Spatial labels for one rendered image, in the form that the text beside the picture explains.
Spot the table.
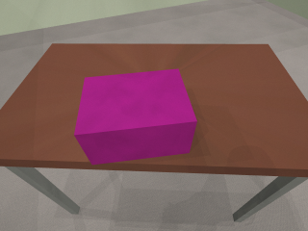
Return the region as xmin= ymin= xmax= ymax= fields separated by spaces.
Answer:
xmin=0 ymin=43 xmax=308 ymax=222

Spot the carton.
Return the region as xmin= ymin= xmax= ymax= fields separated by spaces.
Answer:
xmin=74 ymin=68 xmax=197 ymax=165

